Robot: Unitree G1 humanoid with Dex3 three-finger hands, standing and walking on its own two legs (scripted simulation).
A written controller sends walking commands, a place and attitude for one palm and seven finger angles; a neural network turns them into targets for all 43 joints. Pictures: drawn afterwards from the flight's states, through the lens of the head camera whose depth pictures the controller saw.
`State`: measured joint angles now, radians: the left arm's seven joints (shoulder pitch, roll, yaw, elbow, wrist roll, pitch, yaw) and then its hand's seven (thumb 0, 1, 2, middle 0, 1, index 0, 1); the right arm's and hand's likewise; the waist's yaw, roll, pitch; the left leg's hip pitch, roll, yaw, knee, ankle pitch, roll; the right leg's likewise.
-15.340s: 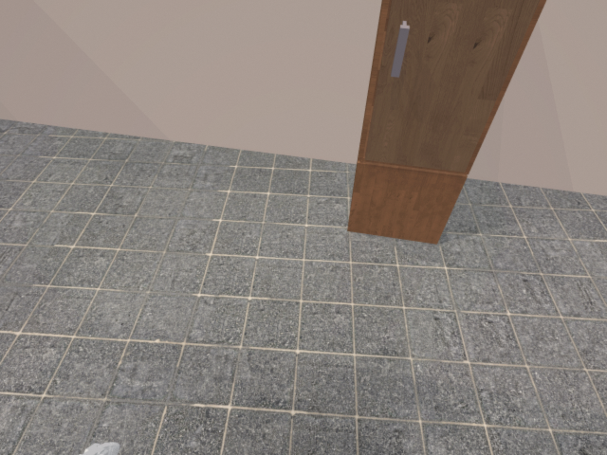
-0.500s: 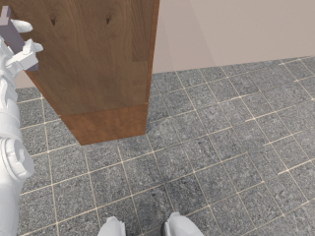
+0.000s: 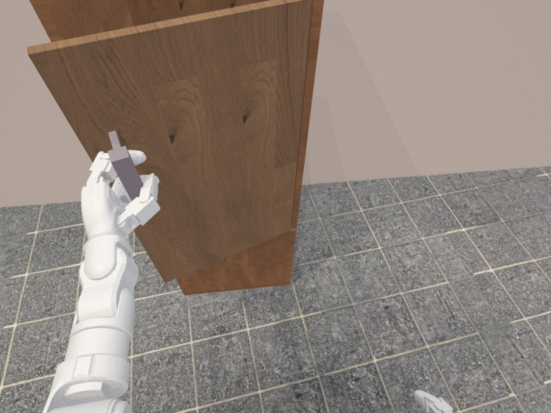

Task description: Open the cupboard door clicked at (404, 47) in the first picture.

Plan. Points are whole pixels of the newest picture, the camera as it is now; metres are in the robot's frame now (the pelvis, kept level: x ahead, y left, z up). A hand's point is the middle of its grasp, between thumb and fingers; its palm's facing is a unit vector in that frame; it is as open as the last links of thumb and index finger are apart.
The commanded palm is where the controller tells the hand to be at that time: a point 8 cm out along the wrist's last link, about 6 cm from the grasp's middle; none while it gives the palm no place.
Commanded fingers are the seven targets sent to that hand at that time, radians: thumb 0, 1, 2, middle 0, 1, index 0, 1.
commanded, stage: pull the door open along its arc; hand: left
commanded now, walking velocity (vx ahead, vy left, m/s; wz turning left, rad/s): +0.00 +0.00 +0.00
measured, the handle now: (130, 175) +0.44 +0.23 +0.09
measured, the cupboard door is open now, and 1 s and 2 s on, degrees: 20 49 51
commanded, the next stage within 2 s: open thumb and fingers to let go in 0.42 s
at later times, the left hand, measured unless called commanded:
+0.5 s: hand (237, 261) +0.30 +0.06 +0.09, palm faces +0.44 -0.90 -0.02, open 6.3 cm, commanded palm +0.26 +0.10 +0.09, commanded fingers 0.00 0.90 0.90 -0.40 -1.35 -0.40 -1.35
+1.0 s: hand (235, 254) +0.31 +0.06 +0.09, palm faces +0.50 -0.87 -0.02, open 11.9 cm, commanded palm +0.26 +0.09 +0.09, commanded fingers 0.00 -0.50 0.30 -0.28 -1.05 -0.28 -1.05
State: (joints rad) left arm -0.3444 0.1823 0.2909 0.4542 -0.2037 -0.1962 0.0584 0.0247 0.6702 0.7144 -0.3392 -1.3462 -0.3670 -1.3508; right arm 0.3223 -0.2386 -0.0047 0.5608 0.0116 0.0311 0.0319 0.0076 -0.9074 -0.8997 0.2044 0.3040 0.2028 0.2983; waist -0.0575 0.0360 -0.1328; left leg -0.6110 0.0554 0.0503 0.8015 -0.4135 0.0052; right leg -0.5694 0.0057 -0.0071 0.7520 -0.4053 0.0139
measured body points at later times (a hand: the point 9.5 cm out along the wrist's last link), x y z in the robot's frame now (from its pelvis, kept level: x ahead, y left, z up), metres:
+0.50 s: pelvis -0.01 -0.04 +0.00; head -0.01 -0.05 +0.45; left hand +0.27 +0.10 +0.10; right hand +0.17 -0.24 -0.10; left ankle -0.02 +0.11 -0.71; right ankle -0.03 -0.13 -0.71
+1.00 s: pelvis -0.03 -0.04 +0.00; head -0.02 -0.06 +0.45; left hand +0.27 +0.10 +0.10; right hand +0.15 -0.25 -0.11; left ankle -0.02 +0.11 -0.71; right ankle -0.03 -0.13 -0.71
